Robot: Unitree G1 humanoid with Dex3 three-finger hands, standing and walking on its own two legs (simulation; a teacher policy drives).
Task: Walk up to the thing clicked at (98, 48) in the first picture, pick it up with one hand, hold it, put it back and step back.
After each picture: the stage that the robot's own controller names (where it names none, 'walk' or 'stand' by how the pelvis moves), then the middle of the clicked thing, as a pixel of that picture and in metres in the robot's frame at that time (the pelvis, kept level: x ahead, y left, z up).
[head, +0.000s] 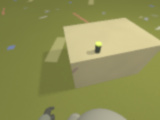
stand; (98, 47) +0.72 -0.03 -0.07
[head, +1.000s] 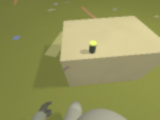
walk; (92, 47) +0.65 +0.04 -0.04
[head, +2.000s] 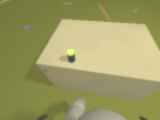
stand; (71, 56) +0.48 +0.25 -0.04
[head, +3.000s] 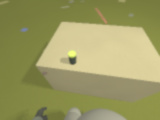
stand; (72, 58) +0.50 +0.18 -0.04
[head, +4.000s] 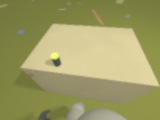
stand; (56, 59) +0.45 +0.35 -0.03
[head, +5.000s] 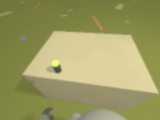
stand; (56, 67) +0.44 +0.33 -0.07
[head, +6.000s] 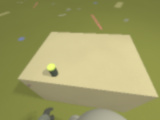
stand; (53, 70) +0.39 +0.35 -0.07
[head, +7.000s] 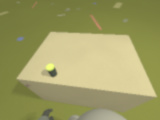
stand; (52, 70) +0.39 +0.36 -0.07
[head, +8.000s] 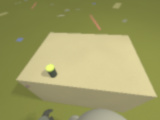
stand; (51, 71) +0.39 +0.36 -0.07
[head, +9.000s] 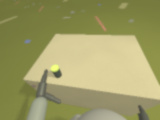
rise first; (56, 71) +0.38 +0.35 -0.06
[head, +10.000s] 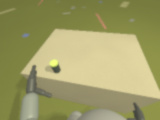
go down; (55, 66) +0.41 +0.35 -0.05
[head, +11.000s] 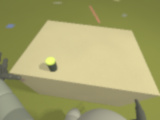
go down; (52, 64) +0.39 +0.32 -0.04
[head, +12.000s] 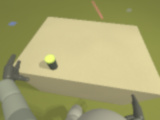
close in; (51, 62) +0.39 +0.32 -0.01
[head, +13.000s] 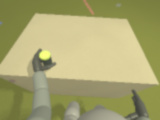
close; (46, 59) +0.41 +0.32 +0.01
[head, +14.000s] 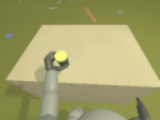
lift; (62, 60) +0.37 +0.20 +0.11
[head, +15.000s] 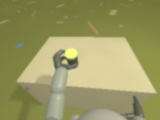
lift; (72, 59) +0.34 +0.14 +0.18
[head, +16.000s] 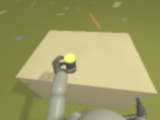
hold; (70, 64) +0.34 +0.16 +0.11
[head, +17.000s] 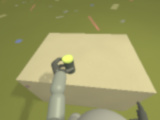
hold; (69, 64) +0.35 +0.17 +0.10
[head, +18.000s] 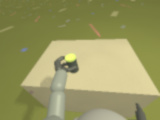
hold; (72, 63) +0.35 +0.15 +0.14
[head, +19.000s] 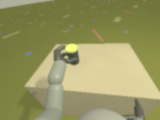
lower; (73, 55) +0.35 +0.13 +0.23
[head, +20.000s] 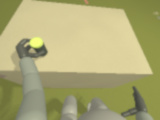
lower; (39, 47) +0.46 +0.31 +0.05
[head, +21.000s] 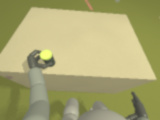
lower; (48, 59) +0.41 +0.28 +0.02
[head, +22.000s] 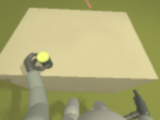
lower; (45, 61) +0.39 +0.29 +0.02
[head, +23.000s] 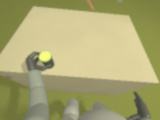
lower; (47, 60) +0.39 +0.29 +0.02
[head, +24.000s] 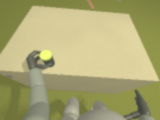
lower; (48, 59) +0.40 +0.29 +0.02
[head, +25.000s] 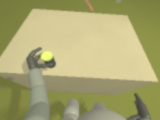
open; (49, 60) +0.40 +0.28 +0.02
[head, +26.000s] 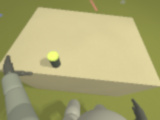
sink last; (54, 60) +0.40 +0.27 +0.00
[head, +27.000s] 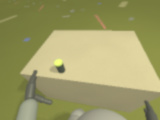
stand; (60, 66) +0.41 +0.31 -0.01
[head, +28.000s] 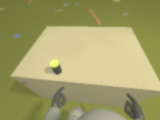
stand; (56, 67) +0.39 +0.30 +0.00
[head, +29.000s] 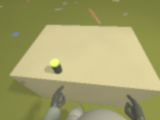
stand; (56, 66) +0.38 +0.29 +0.00
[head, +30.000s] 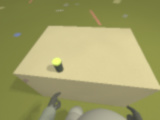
stand; (58, 65) +0.40 +0.29 -0.02
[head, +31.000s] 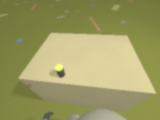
stand; (60, 71) +0.40 +0.29 -0.07
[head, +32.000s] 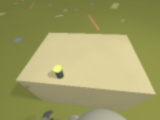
stand; (58, 72) +0.38 +0.29 -0.07
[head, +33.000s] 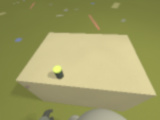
stand; (58, 72) +0.38 +0.29 -0.07
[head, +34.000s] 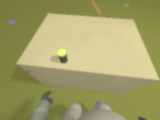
walk; (62, 56) +0.46 +0.24 -0.04
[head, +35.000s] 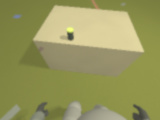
walk; (70, 34) +0.74 +0.28 -0.05
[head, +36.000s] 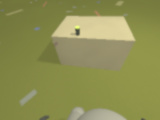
stand; (77, 30) +1.06 +0.29 -0.05
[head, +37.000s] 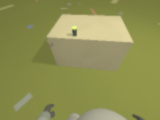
stand; (74, 31) +1.01 +0.27 -0.07
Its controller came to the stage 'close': yes
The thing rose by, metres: 0.29
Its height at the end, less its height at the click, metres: +0.00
